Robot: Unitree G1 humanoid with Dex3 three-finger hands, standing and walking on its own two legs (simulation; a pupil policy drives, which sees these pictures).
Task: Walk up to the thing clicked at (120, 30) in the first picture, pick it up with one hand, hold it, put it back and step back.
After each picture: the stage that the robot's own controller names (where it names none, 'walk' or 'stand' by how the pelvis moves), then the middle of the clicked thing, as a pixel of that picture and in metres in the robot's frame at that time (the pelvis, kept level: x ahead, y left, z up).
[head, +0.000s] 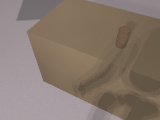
stand; (122, 37) +0.73 -0.22 -0.11
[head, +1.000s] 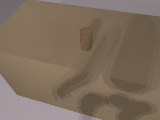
walk; (86, 39) +0.66 +0.03 -0.08
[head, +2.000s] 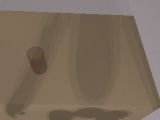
rise first; (37, 61) +0.46 +0.21 -0.08
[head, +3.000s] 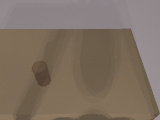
stand; (41, 74) +0.46 +0.21 -0.11
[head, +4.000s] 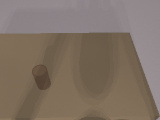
stand; (41, 77) +0.46 +0.21 -0.11
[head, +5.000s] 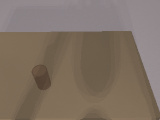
stand; (42, 77) +0.45 +0.21 -0.11
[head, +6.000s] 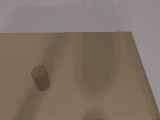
stand; (41, 78) +0.44 +0.21 -0.11
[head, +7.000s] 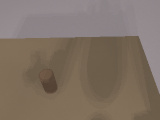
rise first; (48, 81) +0.44 +0.21 -0.11
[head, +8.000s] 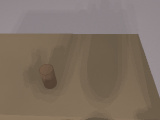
go down; (48, 76) +0.46 +0.21 -0.11
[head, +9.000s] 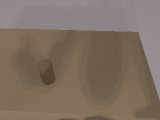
go down; (46, 72) +0.47 +0.20 -0.10
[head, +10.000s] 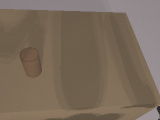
go down; (31, 63) +0.45 +0.19 -0.04
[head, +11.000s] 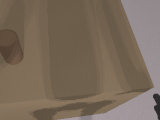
close in; (10, 48) +0.46 +0.21 -0.02
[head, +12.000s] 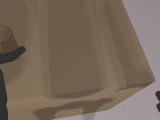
close; (6, 44) +0.47 +0.21 +0.01
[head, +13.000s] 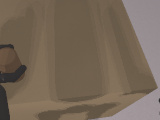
lift; (10, 66) +0.40 +0.21 -0.01
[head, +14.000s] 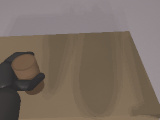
lift; (29, 75) +0.32 +0.18 +0.12
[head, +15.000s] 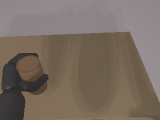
hold; (33, 76) +0.33 +0.17 +0.10
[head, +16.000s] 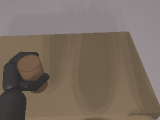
hold; (33, 75) +0.33 +0.17 +0.11
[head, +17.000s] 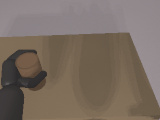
crouch; (32, 72) +0.34 +0.18 +0.11
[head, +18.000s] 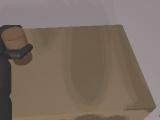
crouch; (18, 47) +0.43 +0.21 +0.11
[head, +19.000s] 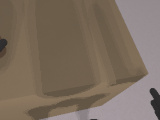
lower; out of the picture +0.49 +0.23 +0.01
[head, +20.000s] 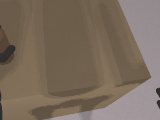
lower; out of the picture +0.47 +0.22 +0.01
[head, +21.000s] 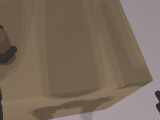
lower; (0, 48) +0.46 +0.22 +0.00
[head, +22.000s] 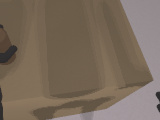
lower; (1, 47) +0.47 +0.22 +0.00
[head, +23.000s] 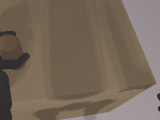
open; (12, 53) +0.45 +0.19 +0.00
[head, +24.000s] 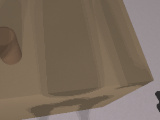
rise; (7, 47) +0.45 +0.20 +0.00
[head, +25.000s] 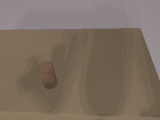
sink last; (48, 75) +0.44 +0.20 -0.06
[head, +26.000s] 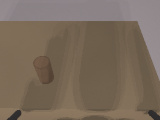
stand; (44, 70) +0.44 +0.19 -0.05
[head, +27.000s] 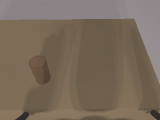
stand; (40, 70) +0.44 +0.20 -0.04
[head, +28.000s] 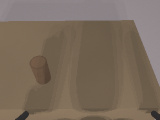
stand; (41, 70) +0.44 +0.20 -0.04
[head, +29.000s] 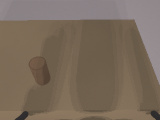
stand; (40, 71) +0.43 +0.20 -0.04
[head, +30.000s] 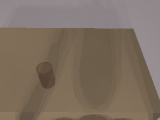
stand; (46, 75) +0.44 +0.19 -0.09
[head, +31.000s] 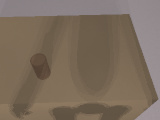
walk; (41, 67) +0.46 +0.20 -0.10
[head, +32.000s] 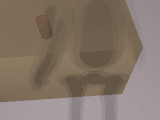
walk; (44, 27) +0.70 +0.25 -0.09
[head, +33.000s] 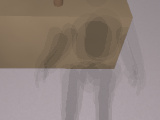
stand; out of the picture +1.05 +0.19 -0.09
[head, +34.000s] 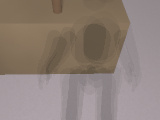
stand; (56, 4) +1.04 +0.21 -0.11
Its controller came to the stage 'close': yes
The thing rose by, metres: 0.21
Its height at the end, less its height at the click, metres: +0.00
